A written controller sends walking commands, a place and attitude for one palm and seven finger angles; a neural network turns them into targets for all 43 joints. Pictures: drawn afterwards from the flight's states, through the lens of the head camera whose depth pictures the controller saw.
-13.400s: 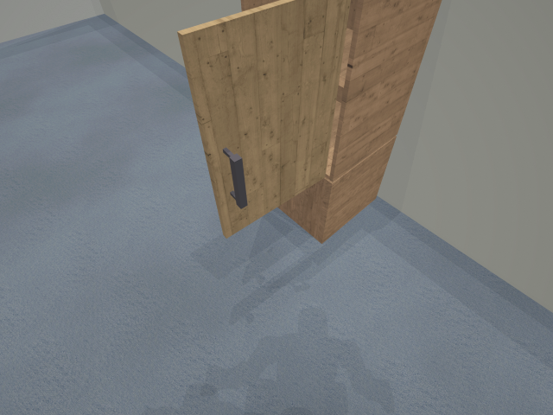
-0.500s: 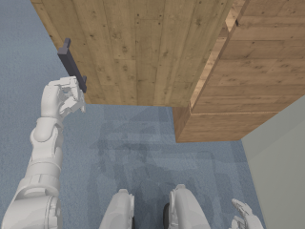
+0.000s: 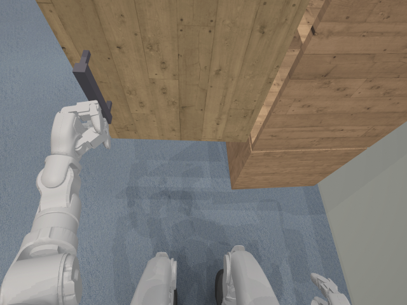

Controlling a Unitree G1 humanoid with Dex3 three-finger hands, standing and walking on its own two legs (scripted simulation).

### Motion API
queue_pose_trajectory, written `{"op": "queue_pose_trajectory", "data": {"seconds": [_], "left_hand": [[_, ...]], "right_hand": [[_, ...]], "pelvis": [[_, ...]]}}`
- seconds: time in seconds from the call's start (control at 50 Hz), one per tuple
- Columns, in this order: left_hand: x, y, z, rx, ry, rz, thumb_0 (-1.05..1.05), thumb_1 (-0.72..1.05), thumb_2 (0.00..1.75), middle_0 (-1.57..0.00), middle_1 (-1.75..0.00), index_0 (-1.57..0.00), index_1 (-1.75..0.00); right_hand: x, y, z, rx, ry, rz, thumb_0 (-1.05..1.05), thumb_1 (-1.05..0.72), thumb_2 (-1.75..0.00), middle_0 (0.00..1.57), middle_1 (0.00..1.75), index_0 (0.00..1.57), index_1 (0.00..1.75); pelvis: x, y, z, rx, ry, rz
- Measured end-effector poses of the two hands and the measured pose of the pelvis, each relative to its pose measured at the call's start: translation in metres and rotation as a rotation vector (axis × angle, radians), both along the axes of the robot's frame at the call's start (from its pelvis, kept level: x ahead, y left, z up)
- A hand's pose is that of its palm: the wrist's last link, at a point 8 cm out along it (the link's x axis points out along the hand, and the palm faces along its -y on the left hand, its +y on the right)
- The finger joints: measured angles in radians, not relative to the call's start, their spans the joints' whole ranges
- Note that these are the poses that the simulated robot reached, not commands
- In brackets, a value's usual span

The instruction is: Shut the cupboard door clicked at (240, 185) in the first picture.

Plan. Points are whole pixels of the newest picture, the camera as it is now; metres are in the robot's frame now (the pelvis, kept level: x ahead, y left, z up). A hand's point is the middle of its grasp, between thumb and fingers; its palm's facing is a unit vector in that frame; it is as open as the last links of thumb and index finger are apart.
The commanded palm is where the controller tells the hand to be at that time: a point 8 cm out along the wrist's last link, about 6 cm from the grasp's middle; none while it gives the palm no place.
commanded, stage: push the door shut along its arc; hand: left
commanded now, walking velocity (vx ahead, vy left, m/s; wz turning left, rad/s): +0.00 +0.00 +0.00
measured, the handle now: (97, 90) +0.53 +0.22 +0.03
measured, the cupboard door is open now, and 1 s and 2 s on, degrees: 86 72 66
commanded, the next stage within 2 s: pull the fist back off the door in 1.50 s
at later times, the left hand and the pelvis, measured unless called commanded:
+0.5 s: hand (107, 109) +0.48 +0.20 +0.03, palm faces -0.14 -0.99 -0.03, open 3.1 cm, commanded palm +0.48 +0.23 +0.03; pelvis +0.00 +0.01 -0.01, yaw -1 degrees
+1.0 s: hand (127, 85) +0.55 +0.16 +0.03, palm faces -0.28 -0.96 -0.04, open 3.1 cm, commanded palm +0.56 +0.18 +0.03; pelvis -0.01 +0.01 -0.03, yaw -2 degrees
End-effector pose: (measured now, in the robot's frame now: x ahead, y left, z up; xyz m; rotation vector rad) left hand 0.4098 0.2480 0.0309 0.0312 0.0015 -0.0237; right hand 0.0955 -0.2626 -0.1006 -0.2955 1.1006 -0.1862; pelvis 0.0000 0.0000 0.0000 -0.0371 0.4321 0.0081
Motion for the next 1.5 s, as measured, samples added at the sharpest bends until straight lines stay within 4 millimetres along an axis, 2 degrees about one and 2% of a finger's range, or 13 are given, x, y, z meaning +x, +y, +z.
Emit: {"op": "queue_pose_trajectory", "data": {"seconds": [0.12,0.22,0.54,0.7,0.92,1.14,1.4,1.5], "left_hand": [[0.008,0.002,-0.002,0.003,0.019,-0.018,0.02,0.90,0.90,-1.30,-1.50,-1.30,-1.50],[0.026,0.003,0.003,0.010,0.000,-0.046,0.02,0.90,0.90,-1.30,-1.50,-1.31,-1.50],[0.064,0.004,0.002,0.004,0.030,-0.122,0.01,0.89,0.90,-1.30,-1.50,-1.33,-1.50],[0.090,0.002,0.001,0.005,0.040,-0.163,0.02,0.90,0.90,-1.30,-1.50,-1.34,-1.50],[0.123,-0.018,0.000,-0.003,0.053,-0.233,0.02,0.90,0.90,-1.30,-1.50,-1.31,-1.50],[0.148,-0.035,0.004,0.007,0.074,-0.270,0.02,0.90,0.90,-1.30,-1.50,-1.30,-1.50],[0.183,-0.069,0.005,0.002,0.068,-0.342,0.02,0.90,0.90,-1.30,-1.50,-1.30,-1.50],[0.188,-0.069,0.005,0.016,0.083,-0.344,0.00,0.87,0.90,-1.30,-1.50,-1.30,-1.50]], "right_hand": [[0.007,0.002,0.000,-0.002,-0.017,0.006,0.00,-0.90,-0.90,0.20,0.30,0.20,0.30],[0.002,0.002,-0.004,-0.011,0.008,0.009,0.00,-0.90,-0.90,0.20,0.30,0.20,0.30],[-0.053,0.000,-0.010,-0.029,0.160,-0.058,0.00,-0.90,-0.90,0.20,0.30,0.20,0.30],[-0.075,-0.002,-0.009,-0.066,0.209,-0.080,0.00,-0.90,-0.90,0.20,0.30,0.20,0.30],[-0.098,0.006,-0.009,-0.074,0.259,-0.122,0.00,-0.90,-0.90,0.20,0.30,0.20,0.30],[-0.112,0.017,-0.011,-0.046,0.292,-0.158,0.00,-0.90,-0.90,0.20,0.30,0.20,0.30],[-0.123,0.010,-0.013,-0.076,0.311,-0.202,0.00,-0.90,-0.90,0.20,0.30,0.20,0.30],[-0.128,0.010,-0.015,-0.067,0.324,-0.212,0.00,-0.90,-0.90,0.20,0.30,0.20,0.30]], "pelvis": [[0.000,0.001,-0.001,-0.002,0.005,-0.001],[-0.001,0.002,-0.005,-0.008,0.015,0.004],[-0.004,0.006,-0.013,-0.025,0.051,0.002],[-0.009,0.008,-0.020,-0.042,0.079,0.005],[-0.009,0.014,-0.027,-0.056,0.114,-0.004],[-0.004,0.013,-0.028,-0.057,0.132,-0.014],[-0.001,0.007,-0.038,-0.056,0.174,-0.028],[-0.001,0.005,-0.039,-0.050,0.178,-0.036]]}}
